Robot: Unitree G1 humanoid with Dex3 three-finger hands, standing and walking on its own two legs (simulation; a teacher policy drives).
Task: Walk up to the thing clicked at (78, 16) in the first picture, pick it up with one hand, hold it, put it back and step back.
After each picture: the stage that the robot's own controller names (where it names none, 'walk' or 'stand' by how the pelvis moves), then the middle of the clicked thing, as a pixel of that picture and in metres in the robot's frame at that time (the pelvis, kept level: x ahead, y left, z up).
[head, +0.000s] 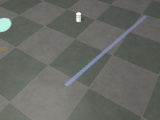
stand; (78, 17) +1.94 +0.10 -0.72
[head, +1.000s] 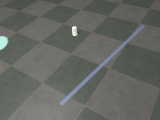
walk; (74, 31) +1.81 +0.25 -0.71
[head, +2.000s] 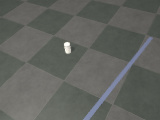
walk; (67, 47) +1.30 +0.27 -0.71
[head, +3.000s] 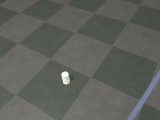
walk; (65, 78) +0.87 +0.25 -0.72
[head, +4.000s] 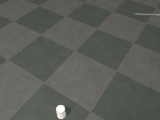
walk; (60, 112) +0.55 +0.19 -0.69
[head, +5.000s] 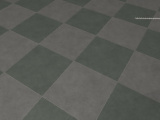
stand; out of the picture +0.42 +0.20 -0.72
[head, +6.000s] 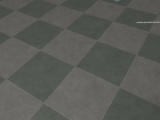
stand; out of the picture +0.40 +0.20 -0.72
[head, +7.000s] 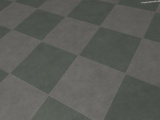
stand; out of the picture +0.38 +0.22 -0.69
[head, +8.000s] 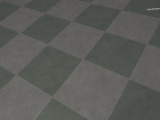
walk; out of the picture +0.39 +0.22 -0.70
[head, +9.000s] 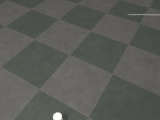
stand; (58, 119) +0.50 +0.18 -0.71
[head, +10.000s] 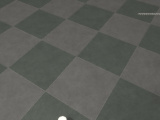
walk; out of the picture +0.45 +0.19 -0.72
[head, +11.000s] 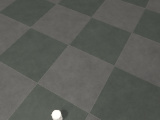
stand; (57, 116) +0.41 +0.20 -0.69
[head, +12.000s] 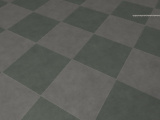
stand; out of the picture +0.43 +0.18 -0.70
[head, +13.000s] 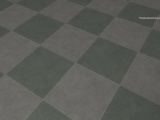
stand; out of the picture +0.38 +0.20 -0.72
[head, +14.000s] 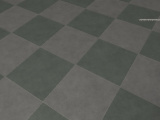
stand; out of the picture +0.37 +0.20 -0.72
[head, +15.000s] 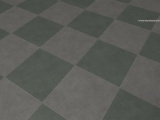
stand; out of the picture +0.37 +0.20 -0.72
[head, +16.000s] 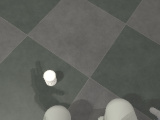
go down; (50, 78) +0.45 +0.16 -0.47
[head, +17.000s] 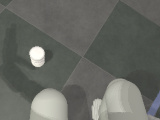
go down; (37, 57) +0.51 +0.15 -0.34
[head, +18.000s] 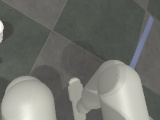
close in; out of the picture +0.51 +0.18 -0.27
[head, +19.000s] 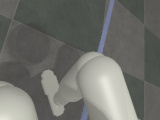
close; out of the picture +0.50 +0.21 -0.26
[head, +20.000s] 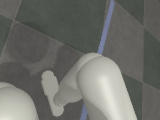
close; out of the picture +0.49 +0.20 -0.27
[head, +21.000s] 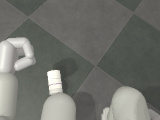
lift; (54, 82) +0.41 +0.12 -0.39
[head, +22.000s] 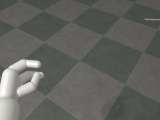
lift; out of the picture +0.31 +0.16 -0.70
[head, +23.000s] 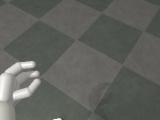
go down; out of the picture +0.32 +0.17 -0.68
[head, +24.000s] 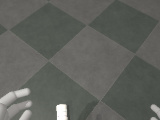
walk; (62, 114) +0.36 +0.16 -0.59
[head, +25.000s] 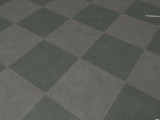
stand; out of the picture +0.30 +0.17 -0.68
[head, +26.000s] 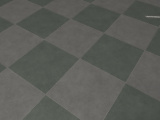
hold; out of the picture +0.30 +0.17 -0.68
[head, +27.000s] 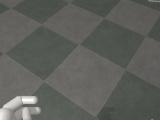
hold; out of the picture +0.31 +0.17 -0.66
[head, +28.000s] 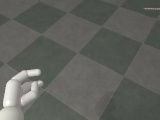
close; out of the picture +0.30 +0.18 -0.70
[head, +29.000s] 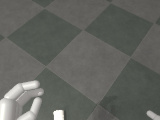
close; out of the picture +0.34 +0.17 -0.62
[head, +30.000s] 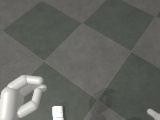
hold; (57, 116) +0.33 +0.17 -0.59
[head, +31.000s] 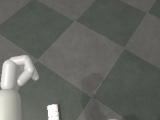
crouch; (53, 114) +0.34 +0.17 -0.60
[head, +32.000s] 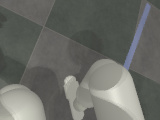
lower; out of the picture +0.42 +0.19 -0.30
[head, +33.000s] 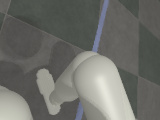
lower; out of the picture +0.41 +0.21 -0.30
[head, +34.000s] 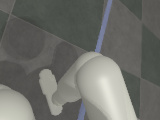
lower; out of the picture +0.41 +0.21 -0.29
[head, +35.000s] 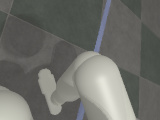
lower; out of the picture +0.41 +0.20 -0.30
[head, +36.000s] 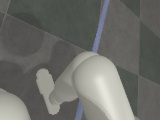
loosen; out of the picture +0.41 +0.20 -0.30
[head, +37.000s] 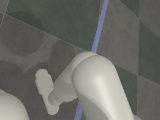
withdraw; out of the picture +0.41 +0.20 -0.30
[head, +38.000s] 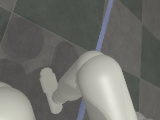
stand; out of the picture +0.42 +0.19 -0.29
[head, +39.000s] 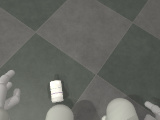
walk; (56, 91) +0.39 +0.13 -0.50
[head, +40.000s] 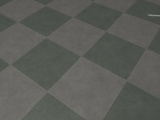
stand; out of the picture +0.32 +0.15 -0.69
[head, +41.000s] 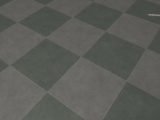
stand; out of the picture +0.31 +0.15 -0.69
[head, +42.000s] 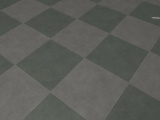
stand; out of the picture +0.32 +0.15 -0.71
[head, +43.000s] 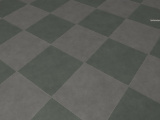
stand; out of the picture +0.32 +0.17 -0.75
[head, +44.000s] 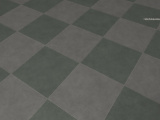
stand; out of the picture +0.30 +0.17 -0.75
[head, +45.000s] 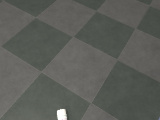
walk; (62, 118) +0.38 +0.12 -0.72
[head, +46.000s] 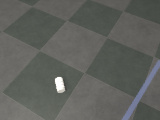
walk; (59, 84) +0.66 +0.21 -0.73
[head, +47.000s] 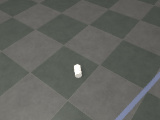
stand; (77, 71) +0.99 +0.13 -0.73
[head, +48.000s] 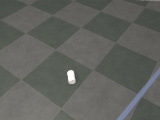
stand; (71, 77) +0.91 +0.14 -0.75
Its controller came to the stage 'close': yes
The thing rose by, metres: 0.01
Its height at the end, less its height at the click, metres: -0.02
